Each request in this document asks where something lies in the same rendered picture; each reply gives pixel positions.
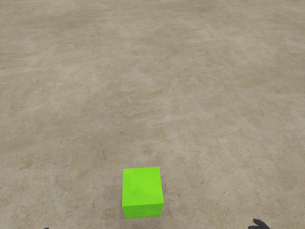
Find right robot hand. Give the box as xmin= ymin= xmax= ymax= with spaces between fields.
xmin=248 ymin=219 xmax=270 ymax=229

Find carton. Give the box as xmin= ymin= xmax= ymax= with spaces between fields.
xmin=122 ymin=167 xmax=164 ymax=219

